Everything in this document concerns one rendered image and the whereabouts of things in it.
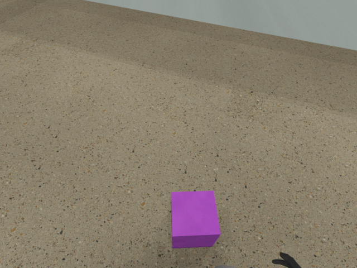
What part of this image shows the right robot hand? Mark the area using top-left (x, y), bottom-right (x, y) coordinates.
top-left (272, 252), bottom-right (301, 268)

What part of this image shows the carton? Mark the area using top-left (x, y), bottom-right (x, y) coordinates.
top-left (171, 191), bottom-right (220, 248)

